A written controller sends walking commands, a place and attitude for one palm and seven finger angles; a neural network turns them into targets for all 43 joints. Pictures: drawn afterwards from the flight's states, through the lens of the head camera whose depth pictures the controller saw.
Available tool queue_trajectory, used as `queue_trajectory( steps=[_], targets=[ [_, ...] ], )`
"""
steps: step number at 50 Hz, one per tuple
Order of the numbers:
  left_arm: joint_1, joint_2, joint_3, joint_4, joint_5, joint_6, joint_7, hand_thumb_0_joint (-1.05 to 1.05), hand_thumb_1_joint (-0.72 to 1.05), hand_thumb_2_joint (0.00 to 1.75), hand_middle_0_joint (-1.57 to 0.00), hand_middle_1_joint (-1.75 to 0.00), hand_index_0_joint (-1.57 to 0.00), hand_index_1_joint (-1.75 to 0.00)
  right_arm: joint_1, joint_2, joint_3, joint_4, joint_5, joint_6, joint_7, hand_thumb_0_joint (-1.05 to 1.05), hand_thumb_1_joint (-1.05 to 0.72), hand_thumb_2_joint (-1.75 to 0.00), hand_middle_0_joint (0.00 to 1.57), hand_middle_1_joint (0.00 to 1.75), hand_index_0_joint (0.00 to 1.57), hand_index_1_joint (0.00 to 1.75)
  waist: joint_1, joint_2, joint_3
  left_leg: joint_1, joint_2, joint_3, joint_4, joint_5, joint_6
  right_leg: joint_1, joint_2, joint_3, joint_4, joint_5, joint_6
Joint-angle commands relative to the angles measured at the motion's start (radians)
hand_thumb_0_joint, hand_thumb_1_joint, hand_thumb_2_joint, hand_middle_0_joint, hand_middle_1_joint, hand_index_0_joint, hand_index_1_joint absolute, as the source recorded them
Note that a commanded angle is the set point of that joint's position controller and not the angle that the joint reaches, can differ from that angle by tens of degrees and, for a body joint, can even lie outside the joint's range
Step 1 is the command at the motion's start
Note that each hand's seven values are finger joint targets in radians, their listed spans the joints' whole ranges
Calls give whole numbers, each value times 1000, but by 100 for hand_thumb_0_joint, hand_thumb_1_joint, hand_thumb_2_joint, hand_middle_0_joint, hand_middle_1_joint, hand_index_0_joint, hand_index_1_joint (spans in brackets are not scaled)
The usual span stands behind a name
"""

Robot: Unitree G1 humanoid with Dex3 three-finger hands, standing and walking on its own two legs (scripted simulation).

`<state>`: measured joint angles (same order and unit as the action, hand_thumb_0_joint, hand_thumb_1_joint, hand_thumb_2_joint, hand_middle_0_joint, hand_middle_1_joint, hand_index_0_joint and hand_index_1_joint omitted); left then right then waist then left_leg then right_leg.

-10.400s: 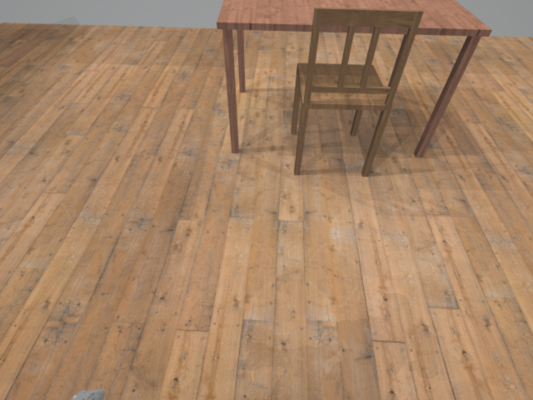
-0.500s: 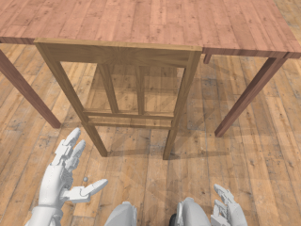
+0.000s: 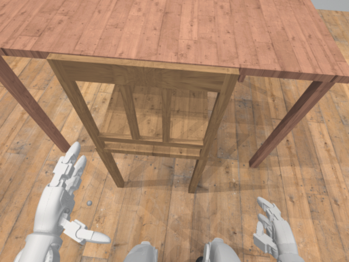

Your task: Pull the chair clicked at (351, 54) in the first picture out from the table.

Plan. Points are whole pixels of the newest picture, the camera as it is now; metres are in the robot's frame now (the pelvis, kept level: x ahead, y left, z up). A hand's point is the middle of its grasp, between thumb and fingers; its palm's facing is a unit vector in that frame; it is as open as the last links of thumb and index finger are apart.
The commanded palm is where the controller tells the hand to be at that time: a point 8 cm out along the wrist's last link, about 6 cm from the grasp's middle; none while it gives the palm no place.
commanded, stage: raise the hand toward the chair's back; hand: left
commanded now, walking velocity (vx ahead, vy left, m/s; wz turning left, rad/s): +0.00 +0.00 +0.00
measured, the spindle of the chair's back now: (131, 114) +0.49 +0.16 -0.02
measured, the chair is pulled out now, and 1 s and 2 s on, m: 0.00 0.00 0.00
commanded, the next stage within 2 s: aim the fingers beside a spindle in 0.76 s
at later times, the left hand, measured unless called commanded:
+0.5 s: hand (86, 192) +0.24 +0.20 +0.04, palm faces +0.00 -1.00 -0.06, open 16.9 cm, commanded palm +0.22 +0.25 +0.05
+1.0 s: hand (87, 194) +0.24 +0.19 +0.04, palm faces +0.01 -1.00 -0.06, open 16.9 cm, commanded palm +0.22 +0.24 +0.04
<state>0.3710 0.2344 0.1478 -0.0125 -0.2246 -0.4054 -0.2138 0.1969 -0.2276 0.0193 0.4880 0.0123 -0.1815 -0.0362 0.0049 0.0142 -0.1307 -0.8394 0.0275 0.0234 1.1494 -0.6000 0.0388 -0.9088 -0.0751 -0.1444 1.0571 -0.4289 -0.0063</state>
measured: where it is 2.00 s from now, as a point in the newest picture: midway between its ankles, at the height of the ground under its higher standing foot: outside the picture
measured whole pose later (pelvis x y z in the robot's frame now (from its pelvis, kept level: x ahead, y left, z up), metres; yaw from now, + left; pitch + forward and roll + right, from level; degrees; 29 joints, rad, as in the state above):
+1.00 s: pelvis -0.01 -0.01 +0.01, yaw +0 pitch +16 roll -2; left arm 0.24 0.25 0.21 0.15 -0.27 -0.45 -0.29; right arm 0.22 -0.25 0.02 0.56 0.02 -0.22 -0.04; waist 0.00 0.03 -0.12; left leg -0.82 0.02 0.02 1.11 -0.56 0.03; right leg -0.89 -0.07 -0.15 1.02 -0.40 -0.02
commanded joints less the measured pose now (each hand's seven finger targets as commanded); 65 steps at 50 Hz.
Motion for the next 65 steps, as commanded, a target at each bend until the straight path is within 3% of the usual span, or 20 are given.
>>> queue_trajectory(
  steps=[1, 8, 10, 13, 18, 21, 23, 28, 32, 37, 41, 46, 48, 55, 59, 60, 62, 64, 65],
  targets=[
    [-68, 124, 98, -206, -32, -71, -25, 0, -50, 30, -6, -8, -6, -8, 20, -149, -71, -122, 10, -57, -14, 0, -90, -90, 20, 30, 20, 30, -20, 48, -266, 104, -24, -65, -200, 465, -51, 269, 56, 55, -92, 253, -20],
    [-119, 144, 128, -137, -51, -56, -58, 0, -50, 30, -6, -8, -6, -8, 19, -154, -68, -102, 15, -65, -18, 0, -90, -90, 20, 30, 20, 30, -23, 33, -253, 95, -27, -60, -216, 433, -47, 286, 54, 60, -118, 236, -17],
    [-126, 157, 147, -100, -60, -49, -65, 0, -50, 30, -6, -8, -6, -8, 15, -158, -67, -100, 18, -65, -20, 0, -90, -90, 20, 30, 20, 30, -22, -1, -237, 71, -28, -60, -224, 394, -42, 299, 55, 65, -133, 204, -16],
    [-162, 182, 167, -116, -65, -60, -74, 0, -50, 30, -6, -8, -6, -8, 22, -161, -67, -92, 18, -74, -21, 0, -90, -90, 20, 30, 20, 30, -16, 36, -261, 95, -29, -59, -236, 406, -42, 313, 52, 67, -138, 210, -17],
    [-124, 146, 146, -80, -76, -67, -80, 0, -50, 30, -6, -8, -6, -8, 20, -159, -72, -85, 20, -83, -15, 0, -90, -90, 20, 30, 20, 30, -16, 24, -248, 90, -31, -50, -240, 415, -40, 328, 50, 72, -150, 229, -14],
    [-134, 157, 157, -54, -73, -75, -74, 0, -50, 30, -6, -8, -6, -8, 16, -162, -72, -80, 18, -83, -12, 0, -90, -90, 20, 30, 20, 30, -19, 0, -224, 63, -32, -51, -247, 363, -38, 321, 49, 76, -159, 177, -13],
    [-146, 164, 158, -73, -68, -86, -70, 0, -50, 30, -6, -8, -6, -8, 17, -164, -72, -84, 17, -85, -11, 0, -90, -90, 20, 30, 20, 30, -14, 41, -229, 73, -32, -50, -253, 365, -38, 315, 48, 76, -157, 170, -16],
    [-147, 168, 159, -90, -64, -107, -59, 0, -50, 30, -6, -8, -6, -8, 18, -161, -72, -76, 13, -89, -8, 0, -90, -90, 20, 30, 20, 30, -13, 54, -242, 93, -28, -52, -253, 392, -42, 312, 50, 70, -147, 190, -18],
    [-147, 156, 151, -58, -69, -109, -64, 0, -50, 30, -6, -8, -6, -8, 16, -162, -72, -72, 14, -88, -7, 0, -90, -90, 20, 30, 20, 30, -23, 21, -226, 77, -29, -51, -249, 366, -37, 307, 50, 73, -155, 175, -14],
    [-159, 163, 147, -51, -66, -98, -78, 0, -50, 30, -6, -8, -6, -8, 12, -166, -69, -75, 18, -87, -10, 0, -90, -90, 20, 30, 20, 30, -22, 33, -220, 75, -29, -53, -253, 349, -36, 300, 50, 75, -157, 155, -15],
    [-165, 171, 160, -76, -71, -100, -78, 0, -50, 30, -6, -8, -6, -8, 13, -160, -67, -77, 15, -91, -10, 0, -90, -90, 20, 30, 20, 30, -17, 43, -253, 85, -32, -53, -250, 363, -35, 318, 49, 78, -155, 171, -14],
    [-202, 129, 117, -37, -65, -105, -78, 0, -50, 30, -6, -8, -6, -8, 15, -161, -66, -63, 14, -96, -11, 0, -90, -90, 20, 30, 20, 30, -39, -1, -226, 60, -30, -55, -230, 348, -33, 284, 50, 77, -146, 165, -10],
    [-269, 141, 116, -14, -60, -110, -80, 0, -50, 30, -6, -8, -6, -8, 11, -168, -65, -56, 14, -97, -13, 0, -90, -90, 20, 30, 20, 30, -44, 22, -198, 40, -32, -56, -224, 301, -35, 246, 47, 82, -145, 114, -12],
    [-308, 162, 118, -29, -39, -113, -57, 0, -50, 30, -6, -8, -6, -8, 16, -169, -67, -63, 7, -98, -9, 0, -90, -90, 20, 30, 20, 30, -24, 47, -293, 64, -29, -59, -217, 369, -36, 276, 44, 83, -115, 170, -19],
    [-324, 124, 96, 15, -35, -105, -38, 0, -50, 30, -6, -8, -6, -8, 16, -165, -68, -62, 6, -85, -2, 0, -90, -90, 20, 30, 20, 30, -30, 19, -278, 38, -30, -53, -212, 363, -38, 266, 43, 81, -109, 179, -14],
    [-318, 153, 127, 42, -32, -102, -30, 0, -50, 30, -6, -8, -6, -8, 18, -168, -69, -59, 6, -79, -2, 0, -90, -90, 20, 30, 20, 30, -26, 2, -277, 20, -29, -50, -209, 351, -35, 274, 44, 87, -112, 169, -14],
    [-340, 157, 136, 66, -28, -104, -25, 0, -50, 30, -6, -8, -6, -8, 16, -168, -69, -61, 6, -69, -1, 0, -90, -90, 20, 30, 20, 30, -25, -5, -270, 3, -31, -44, -207, 332, -34, 279, 43, 93, -112, 163, -14],
    [-374, 137, 114, 53, -24, -113, -23, 0, -50, 30, -6, -8, -6, -8, 14, -164, -69, -63, 5, -66, 0, 0, -90, -90, 20, 30, 20, 30, -26, 31, -289, 13, -32, -42, -204, 337, -35, 270, 41, 94, -104, 167, -15],
    [-384, 142, 116, 49, -26, -116, -21, 0, -50, 30, -6, -8, -6, -8, 12, -164, -68, -62, 3, -66, 1, 0, -90, -90, 20, 30, 20, 30, -28, 21, -303, 10, -30, -43, -200, 344, -32, 275, 42, 95, -102, 174, -15]
  ],
)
